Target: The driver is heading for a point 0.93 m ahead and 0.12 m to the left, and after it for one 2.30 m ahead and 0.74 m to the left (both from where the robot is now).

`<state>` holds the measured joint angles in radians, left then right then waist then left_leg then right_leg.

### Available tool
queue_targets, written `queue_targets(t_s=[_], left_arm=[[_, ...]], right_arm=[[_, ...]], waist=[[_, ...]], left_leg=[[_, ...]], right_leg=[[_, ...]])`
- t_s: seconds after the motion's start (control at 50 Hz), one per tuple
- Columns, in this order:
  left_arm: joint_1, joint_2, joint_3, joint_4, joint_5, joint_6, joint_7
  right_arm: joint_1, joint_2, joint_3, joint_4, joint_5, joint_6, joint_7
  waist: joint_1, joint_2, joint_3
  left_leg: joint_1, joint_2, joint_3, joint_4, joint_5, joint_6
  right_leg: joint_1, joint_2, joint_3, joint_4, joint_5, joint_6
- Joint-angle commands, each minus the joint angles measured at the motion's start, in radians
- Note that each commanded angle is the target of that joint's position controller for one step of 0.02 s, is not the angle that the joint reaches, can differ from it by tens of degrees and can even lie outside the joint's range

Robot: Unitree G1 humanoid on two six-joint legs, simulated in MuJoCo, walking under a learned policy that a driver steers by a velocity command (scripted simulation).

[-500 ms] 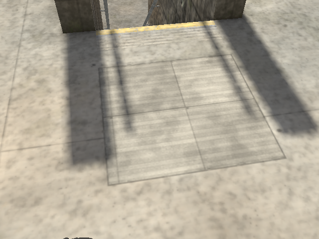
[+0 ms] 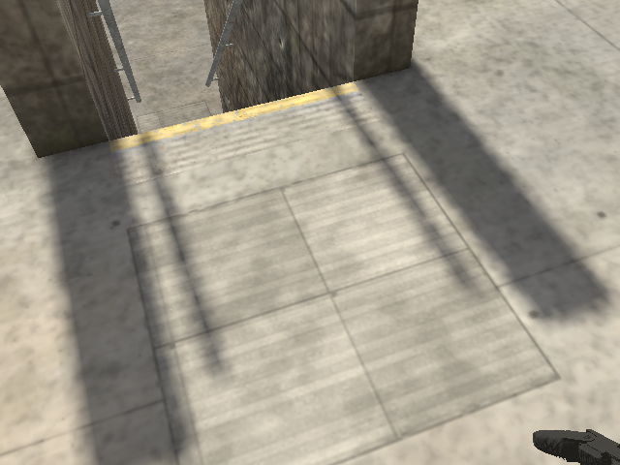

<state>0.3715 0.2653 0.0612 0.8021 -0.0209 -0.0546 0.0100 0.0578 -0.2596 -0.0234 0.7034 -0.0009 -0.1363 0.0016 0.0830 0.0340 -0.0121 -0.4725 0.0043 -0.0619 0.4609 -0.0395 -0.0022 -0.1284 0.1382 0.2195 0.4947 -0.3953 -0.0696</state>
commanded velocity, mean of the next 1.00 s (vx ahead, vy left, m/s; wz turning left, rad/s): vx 0.50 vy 0.00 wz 0.07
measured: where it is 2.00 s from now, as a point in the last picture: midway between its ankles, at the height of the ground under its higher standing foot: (316, 297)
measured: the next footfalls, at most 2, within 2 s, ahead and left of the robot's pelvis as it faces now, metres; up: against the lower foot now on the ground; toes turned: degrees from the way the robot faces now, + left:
left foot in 0.02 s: +0.16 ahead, +0.12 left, +0.00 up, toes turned -3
right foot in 0.52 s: +0.41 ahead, -0.13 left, +0.00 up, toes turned -4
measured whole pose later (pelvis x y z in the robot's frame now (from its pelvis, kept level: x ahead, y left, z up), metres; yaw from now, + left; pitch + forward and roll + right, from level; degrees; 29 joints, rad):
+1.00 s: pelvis +0.49 -0.03 +0.00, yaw +8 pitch +2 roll -2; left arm 0.34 0.26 0.06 0.88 0.00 -0.08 0.00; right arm 0.13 -0.25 -0.05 0.71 0.02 -0.04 0.05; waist 0.07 0.04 0.01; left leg -0.67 0.08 -0.01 0.70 0.01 0.04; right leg 0.08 0.03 -0.23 0.22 -0.33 -0.02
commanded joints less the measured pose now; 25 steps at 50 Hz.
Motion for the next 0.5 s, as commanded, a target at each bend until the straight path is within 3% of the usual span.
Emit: queue_targets(t_s=[0.02, 0.04, 0.06, 0.08, 0.1, 0.12, 0.16, 0.2, 0.28, 0.34, 0.4, 0.46, 0.5], left_arm=[[-0.037, 0.029, -0.009, -0.073, 0.022, -0.014, -0.003], [0.111, -0.011, -0.023, -0.078, -0.009, -0.031, -0.008], [0.107, 0.082, -0.010, -0.060, -0.025, -0.038, -0.007], [-0.013, 0.139, 0.003, -0.074, -0.025, -0.037, -0.007], [-0.082, 0.127, 0.001, -0.090, -0.008, -0.036, -0.006], [-0.119, 0.111, 0.001, -0.104, 0.011, -0.038, -0.007], [-0.108, 0.079, 0.000, -0.106, 0.014, -0.033, -0.013], [-0.109, 0.049, -0.007, -0.110, 0.015, -0.028, -0.014], [-0.234, 0.019, -0.021, -0.151, 0.017, -0.034, -0.015], [-0.322, 0.017, -0.023, -0.169, 0.009, -0.039, -0.025], [-0.403, 0.030, -0.020, -0.201, -0.001, -0.044, -0.039], [-0.420, 0.056, -0.011, -0.220, -0.002, -0.053, -0.052], [-0.283, 0.100, 0.014, -0.182, 0.007, -0.056, -0.048]], right_arm=[[0.259, -0.199, -0.069, -0.018, -0.019, -0.028, -0.006], [0.388, -0.290, -0.100, 0.038, -0.025, -0.013, 0.000], [0.388, -0.198, -0.085, 0.035, 0.000, -0.009, 0.007], [0.339, -0.129, -0.067, 0.023, 0.008, -0.006, 0.006], [0.281, -0.114, -0.057, 0.009, 0.003, 0.002, 0.007], [0.245, -0.102, -0.051, 0.010, 0.001, 0.006, 0.011], [0.229, -0.082, -0.041, 0.017, -0.005, 0.007, 0.019], [0.254, -0.099, -0.045, 0.035, 0.003, 0.005, 0.021], [0.297, -0.141, -0.055, 0.062, 0.011, 0.019, 0.009], [0.338, -0.154, -0.055, 0.084, 0.019, 0.029, 0.007], [0.381, -0.162, -0.054, 0.109, 0.024, 0.039, 0.006], [0.379, -0.184, -0.061, 0.122, 0.026, 0.053, 0.000], [0.351, -0.193, -0.061, 0.120, 0.027, 0.063, -0.004]], waist=[[-0.173, -0.073, -0.212], [-0.130, 0.284, -0.302], [-0.150, 0.228, -0.241], [-0.171, 0.105, -0.104], [-0.152, 0.018, -0.046], [-0.130, -0.001, 0.004], [-0.095, 0.043, 0.011], [-0.092, 0.065, 0.003], [-0.122, 0.051, 0.013], [-0.153, 0.061, 0.031], [-0.173, 0.064, 0.058], [-0.149, 0.071, 0.063], [-0.063, 0.062, -0.019]], left_leg=[[0.482, 0.183, -0.152, -0.026, -0.030, 0.131], [0.789, 0.382, -0.597, -0.105, -0.203, 0.318], [0.788, 0.419, -0.746, -0.164, -0.428, 0.321], [0.680, 0.372, -0.604, -0.173, -0.428, 0.271], [0.567, 0.323, -0.471, -0.185, -0.317, 0.242], [0.480, 0.280, -0.391, -0.210, -0.205, 0.234], [0.382, 0.216, -0.273, -0.255, -0.070, 0.215], [0.359, 0.199, -0.202, -0.279, 0.047, 0.230], [0.363, 0.190, -0.109, -0.305, 0.136, 0.222], [0.356, 0.175, -0.060, -0.299, 0.097, 0.199], [0.401, 0.211, -0.077, -0.280, 0.066, 0.194], [0.472, 0.251, -0.095, -0.230, 0.125, 0.174], [0.466, 0.210, -0.045, -0.065, 0.374, 0.141]], right_leg=[[-0.144, -0.150, 0.089, 0.319, 0.300, -0.063], [-0.502, -0.008, -0.053, 0.622, -0.068, 0.005], [-0.670, -0.069, -0.015, 0.775, -0.164, 0.012], [-0.717, -0.106, -0.007, 0.817, -0.072, 0.010], [-0.690, -0.144, -0.050, 0.798, 0.006, 0.013], [-0.673, -0.177, -0.077, 0.733, 0.059, 0.018], [-0.583, -0.215, -0.120, 0.646, 0.105, 0.027], [-0.564, -0.222, -0.154, 0.573, 0.131, 0.043], [-0.558, -0.228, -0.182, 0.325, 0.300, 0.059], [-0.488, -0.202, -0.205, 0.167, 0.417, 0.060], [-0.469, -0.186, -0.210, 0.091, 0.412, 0.047], [-0.431, -0.172, -0.213, 0.026, 0.324, 0.009], [-0.208, -0.127, -0.253, -0.036, 0.316, -0.030]])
